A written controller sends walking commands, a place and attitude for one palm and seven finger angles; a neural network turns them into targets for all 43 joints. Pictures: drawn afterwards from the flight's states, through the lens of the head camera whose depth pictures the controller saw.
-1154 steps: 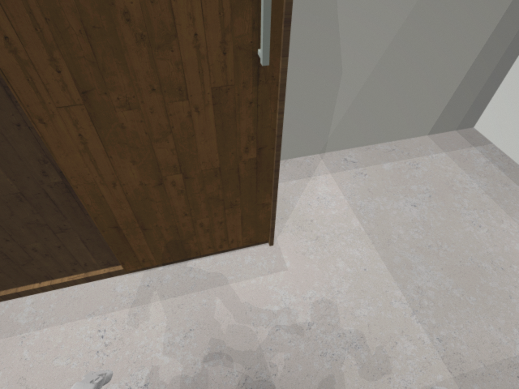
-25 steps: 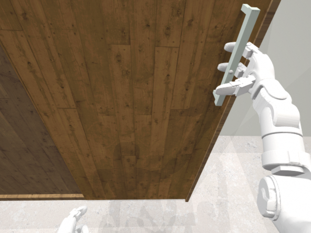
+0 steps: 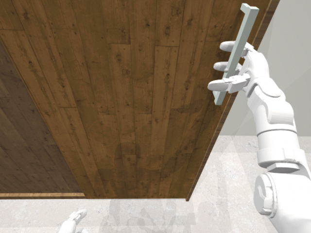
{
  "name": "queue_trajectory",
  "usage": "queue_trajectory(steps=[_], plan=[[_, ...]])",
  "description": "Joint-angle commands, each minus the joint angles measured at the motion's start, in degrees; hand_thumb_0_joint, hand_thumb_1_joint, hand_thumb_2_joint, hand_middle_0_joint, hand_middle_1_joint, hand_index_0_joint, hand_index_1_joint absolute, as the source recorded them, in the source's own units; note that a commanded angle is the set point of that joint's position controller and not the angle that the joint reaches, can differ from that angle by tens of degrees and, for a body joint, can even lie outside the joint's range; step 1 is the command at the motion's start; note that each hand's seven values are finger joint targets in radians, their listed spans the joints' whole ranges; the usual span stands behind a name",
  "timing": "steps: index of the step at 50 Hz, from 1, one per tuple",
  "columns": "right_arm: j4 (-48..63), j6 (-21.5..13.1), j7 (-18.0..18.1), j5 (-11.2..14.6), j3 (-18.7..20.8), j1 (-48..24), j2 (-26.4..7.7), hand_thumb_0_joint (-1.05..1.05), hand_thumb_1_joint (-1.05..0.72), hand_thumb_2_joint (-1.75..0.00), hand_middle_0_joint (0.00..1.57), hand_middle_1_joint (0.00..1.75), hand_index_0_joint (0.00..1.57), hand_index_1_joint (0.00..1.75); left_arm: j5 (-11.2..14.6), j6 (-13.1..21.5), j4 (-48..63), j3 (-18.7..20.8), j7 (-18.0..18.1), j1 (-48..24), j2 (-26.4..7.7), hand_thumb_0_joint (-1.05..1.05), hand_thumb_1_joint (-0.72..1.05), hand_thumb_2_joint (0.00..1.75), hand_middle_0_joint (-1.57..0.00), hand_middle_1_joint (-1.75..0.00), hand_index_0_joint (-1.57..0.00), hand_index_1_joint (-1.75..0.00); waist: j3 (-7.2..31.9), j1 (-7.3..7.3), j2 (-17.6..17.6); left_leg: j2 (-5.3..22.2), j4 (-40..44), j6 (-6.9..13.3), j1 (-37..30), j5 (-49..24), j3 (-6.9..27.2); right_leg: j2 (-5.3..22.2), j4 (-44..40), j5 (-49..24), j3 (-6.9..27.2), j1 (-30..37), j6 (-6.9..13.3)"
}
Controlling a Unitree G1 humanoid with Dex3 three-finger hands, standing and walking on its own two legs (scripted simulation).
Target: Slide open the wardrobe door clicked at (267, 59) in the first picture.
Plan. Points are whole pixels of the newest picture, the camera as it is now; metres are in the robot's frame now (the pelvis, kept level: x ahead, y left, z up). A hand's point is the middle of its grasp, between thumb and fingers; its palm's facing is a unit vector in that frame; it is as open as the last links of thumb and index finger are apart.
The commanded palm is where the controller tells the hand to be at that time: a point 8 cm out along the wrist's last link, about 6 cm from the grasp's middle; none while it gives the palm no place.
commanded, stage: grip the handle and tug to test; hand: right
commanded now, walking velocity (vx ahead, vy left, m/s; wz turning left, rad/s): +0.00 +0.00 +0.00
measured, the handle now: (229, 60) +0.48 -0.14 +0.25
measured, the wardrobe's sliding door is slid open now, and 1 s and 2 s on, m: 0.00 0.00 0.00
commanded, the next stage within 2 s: tug the door sideways, standing still in 1.26 s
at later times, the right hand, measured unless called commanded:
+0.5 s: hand (228, 71) +0.43 -0.12 +0.25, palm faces -0.07 +1.00 -0.01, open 6.1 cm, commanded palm +0.40 -0.18 +0.25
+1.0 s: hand (226, 71) +0.42 -0.12 +0.25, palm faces -0.07 +1.00 -0.01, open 5.5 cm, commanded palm +0.39 -0.17 +0.25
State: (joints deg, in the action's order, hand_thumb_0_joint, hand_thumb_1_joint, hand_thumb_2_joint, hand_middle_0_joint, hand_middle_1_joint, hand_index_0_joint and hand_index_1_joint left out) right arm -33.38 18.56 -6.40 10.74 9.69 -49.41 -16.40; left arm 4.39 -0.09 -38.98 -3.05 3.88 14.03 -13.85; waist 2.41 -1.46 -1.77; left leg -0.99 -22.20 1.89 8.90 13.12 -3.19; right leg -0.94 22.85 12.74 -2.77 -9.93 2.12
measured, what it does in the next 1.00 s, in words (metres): stands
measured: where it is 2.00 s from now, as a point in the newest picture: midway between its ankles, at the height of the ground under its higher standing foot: outside the picture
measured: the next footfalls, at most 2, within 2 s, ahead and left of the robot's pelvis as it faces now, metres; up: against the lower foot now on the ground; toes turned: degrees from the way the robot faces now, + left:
none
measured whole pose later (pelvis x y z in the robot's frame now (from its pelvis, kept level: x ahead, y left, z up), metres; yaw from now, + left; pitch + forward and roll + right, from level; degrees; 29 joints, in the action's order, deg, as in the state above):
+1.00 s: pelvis +0.01 +0.00 +0.00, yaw +1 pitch -1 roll +0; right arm -23.7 21.9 -5.5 10.9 10.9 -42.9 -16.1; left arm 4.5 -2.3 -36.9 -2.9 3.2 12.3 -14.0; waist 2.8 -1.4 -2.5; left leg -1.4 -20.7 2.0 7.0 12.9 -2.2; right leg -0.6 21.2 12.8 -3.6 -7.6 1.9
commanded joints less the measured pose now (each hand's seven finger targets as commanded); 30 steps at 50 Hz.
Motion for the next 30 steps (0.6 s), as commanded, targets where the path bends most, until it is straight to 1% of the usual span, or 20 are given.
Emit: queue_trajectory(steps=[1, 2, 4, 5, 7, 8, 11, 12, 14, 16, 17, 18, 20, 22, 24, 26, 27, 28, 29, 30], plan=[[12.9, -4.5, -0.3, 0.4, 2.6, -30.3, -10.3, 0.00, 0.08, -0.48, 0.35, 1.26, 0.35, 1.26, 0.0, 2.4, 8.2, 2.5, 0.6, -5.6, -7.2, 0.00, 0.90, 0.90, -0.20, -0.30, -0.20, -0.30, 17.1, 0.20, 1.8, 0.4, 2.0, 0.3, -1.9, -17.2, 2.3, 1.2, -0.7, -16.1, 3.8, 9.5, 0.9], [12.5, -4.2, -0.3, 0.5, 2.3, -30.0, -9.6, 0.00, 0.03, -0.50, 0.35, 1.27, 0.35, 1.27, 0.1, 2.4, 8.3, 2.3, 0.5, -5.6, -7.1, 0.00, 0.90, 0.90, -0.20, -0.30, -0.20, -0.30, 16.2, 0.20, 1.6, 0.3, 2.2, 0.2, -1.4, -16.8, 2.3, 1.2, -0.9, -15.4, 3.8, 9.1, 0.9], [11.1, -3.4, -0.4, 0.4, 3.4, -29.5, -11.0, 0.00, -0.06, -0.54, 0.36, 1.28, 0.36, 1.28, 0.0, 2.1, 8.1, 2.4, 0.6, -5.4, -7.4, 0.00, 0.90, 0.90, -0.20, -0.30, -0.20, -0.30, 15.5, 0.20, 3.7, 0.4, 2.3, 0.1, -1.6, -16.4, 2.3, 1.1, -1.1, -14.3, 3.7, 7.7, 1.1], [10.2, -3.0, -0.4, 0.2, 3.6, -28.4, -11.3, 0.00, -0.11, -0.56, 0.36, 1.29, 0.36, 1.29, 0.1, 1.9, 8.0, 2.4, 0.6, -5.4, -7.4, 0.00, 0.90, 0.90, -0.20, -0.30, -0.20, -0.30, 14.6, 0.34, 3.7, 0.4, 2.3, 0.1, -1.4, -16.3, 2.3, 1.2, -1.3, -14.2, 3.7, 7.2, 1.0], [12.6, -3.2, -0.4, 0.5, 3.0, -29.1, -10.4, 0.00, -0.20, -0.60, 0.38, 1.30, 0.38, 1.30, 0.1, 2.0, 8.7, 2.4, 0.5, -5.9, -7.3, 0.00, 0.90, 0.90, -0.20, -0.30, -0.20, -0.30, 16.0, 0.50, 3.0, 0.4, 2.2, 0.2, -1.8, -17.2, 2.3, 1.1, -1.0, -15.5, 3.8, 8.5, 1.1], [12.5, -3.2, -0.4, 0.4, 3.6, -28.8, -11.3, 0.00, -0.25, -0.62, 0.38, 1.31, 0.38, 1.31, 0.1, 2.0, 8.7, 2.4, 0.5, -5.9, -7.3, 0.00, 0.90, 0.90, -0.20, -0.30, -0.20, -0.30, 16.1, 0.69, 2.7, 0.4, 2.2, 0.2, -2.1, -16.8, 2.4, 1.1, -1.1, -14.9, 3.7, 8.0, 1.1], [13.1, -3.8, -0.6, 0.7, 3.3, -28.8, -10.8, 0.00, -0.39, -0.68, 0.40, 1.33, 0.40, 1.33, 0.0, 1.9, 8.9, 2.5, 0.7, -5.8, -7.3, 0.00, 0.90, 0.90, -0.20, -0.30, -0.20, -0.30, 16.3, 0.47, 4.2, 0.4, 2.4, 0.0, -2.5, -17.0, 2.3, 1.1, -1.1, -15.0, 3.6, 8.4, 1.3], [14.7, -4.1, -0.6, 0.8, 3.9, -29.7, -11.7, 0.00, -0.43, -0.70, 0.40, 1.33, 0.40, 1.33, 0.0, 2.0, 9.0, 2.4, 0.7, -6.1, -7.3, 0.00, 0.90, 0.90, -0.20, -0.30, -0.20, -0.30, 17.0, 0.57, 3.2, 0.4, 2.3, 0.1, -2.9, -17.8, 2.6, 1.0, -1.1, -15.5, 3.6, 8.7, 1.3], [14.7, -4.1, -0.7, 0.6, 4.6, -29.2, -12.8, 0.00, -0.53, -0.74, 0.41, 1.35, 0.41, 1.35, 0.1, 1.9, 9.0, 2.3, 0.8, -6.3, -7.3, 0.00, 0.90, 0.90, -0.20, -0.30, -0.20, -0.30, 17.1, 0.67, 3.8, 0.4, 2.3, 0.1, -3.4, -18.1, 2.7, 0.9, -1.0, -15.3, 3.4, 8.3, 1.4], [15.7, -4.4, -0.9, 0.6, 1.9, -30.2, -9.8, 0.00, -0.62, -0.78, 0.42, 1.36, 0.42, 1.36, 0.1, 2.1, 9.2, 2.4, 0.7, -6.4, -7.0, 0.00, 0.90, 0.90, -0.20, -0.30, -0.20, -0.30, 16.7, 0.13, 1.7, 0.5, 2.4, 0.1, -2.3, -17.4, 2.5, 0.9, -0.9, -15.3, 3.4, 9.3, 1.3], [16.0, -4.4, -0.6, 0.5, 2.8, -30.5, -11.1, 0.00, -0.67, -0.80, 0.43, 1.37, 0.43, 1.37, 0.2, 2.1, 8.9, 2.4, 0.7, -6.5, -7.2, 0.00, 0.90, 0.90, -0.20, -0.30, -0.20, -0.30, 16.5, 0.12, 1.7, 0.4, 2.6, 0.1, -2.1, -17.4, 2.5, 1.1, -0.9, -15.4, 3.6, 9.4, 1.2], [17.1, -4.3, -0.6, 0.3, 1.7, -30.8, -9.8, 0.00, -0.71, -0.82, 0.43, 1.37, 0.43, 1.37, 0.2, 2.2, 9.0, 2.4, 0.6, -6.7, -7.0, 0.00, 0.90, 0.90, -0.20, -0.30, -0.20, -0.30, 17.5, 0.09, -0.5, 0.4, 2.2, 0.2, -1.9, -17.7, 2.6, 1.0, -0.8, -16.1, 3.6, 10.4, 1.1], [16.9, -3.8, -0.6, 0.7, 2.3, -29.4, -9.8, 0.00, -0.81, -0.86, 0.44, 1.39, 0.44, 1.39, 0.0, 2.2, 8.9, 2.4, 0.5, -6.6, -7.0, 0.00, 0.90, 0.90, -0.20, -0.30, -0.20, -0.30, 17.9, 0.34, 1.1, 0.2, 2.1, 0.3, -2.3, -18.5, 2.4, 0.9, -0.7, -16.9, 3.8, 10.4, 1.0], [16.3, -3.1, -0.9, 1.0, 4.4, -26.8, -12.2, 0.00, -0.90, -0.90, 0.45, 1.40, 0.45, 1.40, 0.2, 1.7, 9.1, 2.3, 0.5, -7.0, -7.3, 0.00, 0.90, 0.90, -0.20, -0.30, -0.20, -0.30, 17.9, 1.08, 2.4, 0.3, 2.2, 0.3, -3.8, -19.3, 2.4, 0.9, -1.0, -17.0, 3.6, 9.4, 1.1], [17.4, -2.9, -1.2, 1.2, 2.1, -28.9, -9.6, 0.00, -0.90, -0.90, 0.45, 1.40, 0.45, 1.40, 0.3, 1.8, 9.3, 2.3, 0.5, -7.5, -7.1, 0.00, 0.90, 0.90, -0.20, -0.30, -0.20, -0.30, 17.1, 0.37, 2.8, 0.4, 2.4, 0.1, -3.2, -18.9, 2.4, 0.8, -1.0, -16.0, 3.5, 9.3, 1.2], [16.3, -2.9, -1.1, 1.2, 3.4, -26.7, -11.0, 0.00, -0.90, -0.90, 0.45, 1.40, 0.45, 1.40, 0.1, 1.7, 9.2, 2.5, 0.6, -7.2, -7.4, 0.00, 0.90, 0.90, -0.20, -0.30, -0.20, -0.30, 17.0, 0.77, 4.4, 0.3, 2.5, 0.1, -3.5, -18.9, 2.2, 1.0, -1.1, -16.6, 3.5, 9.6, 1.2], [17.2, -2.9, -1.1, 1.3, 3.6, -27.3, -11.1, 0.00, -0.90, -0.90, 0.45, 1.40, 0.45, 1.40, 0.1, 1.6, 9.4, 2.3, 0.6, -7.6, -7.3, 0.00, 0.90, 0.90, -0.20, -0.30, -0.20, -0.30, 17.2, 0.91, 3.1, 0.4, 2.4, 0.1, -3.6, -19.3, 2.5, 0.9, -1.2, -16.7, 3.4, 9.4, 1.3], [16.6, -2.8, -1.1, 1.1, 3.5, -27.4, -11.1, 0.00, -0.90, -0.90, 0.45, 1.40, 0.45, 1.40, 0.2, 1.5, 9.3, 2.3, 0.6, -7.5, -7.2, 0.00, 0.90, 0.90, -0.20, -0.30, -0.20, -0.30, 16.7, 0.76, 3.6, 0.4, 2.4, 0.1, -3.5, -18.9, 2.4, 0.9, -1.2, -16.4, 3.5, 9.1, 1.2], [16.0, -2.5, -1.2, 1.2, 2.7, -27.6, -10.0, 0.00, -0.90, -0.90, 0.45, 1.40, 0.45, 1.40, 0.2, 1.5, 9.3, 2.1, 0.6, -7.7, -7.1, 0.00, 0.90, 0.90, -0.20, -0.30, -0.20, -0.30, 15.8, 0.70, 2.6, 0.4, 2.5, 0.1, -2.8, -18.7, 2.6, 0.8, -1.1, -15.7, 3.3, 8.9, 1.3], [15.3, -2.4, -1.1, 1.0, 2.8, -28.3, -10.6, 0.00, -0.90, -0.90, 0.45, 1.40, 0.45, 1.40, 0.2, 1.4, 8.9, 2.1, 0.7, -7.4, -7.2, 0.00, 0.90, 0.90, -0.20, -0.30, -0.20, -0.30, 15.3, 0.35, 3.6, 0.3, 2.7, 0.1, -2.5, -17.7, 2.4, 0.8, -1.3, -14.7, 3.6, 8.3, 1.2]])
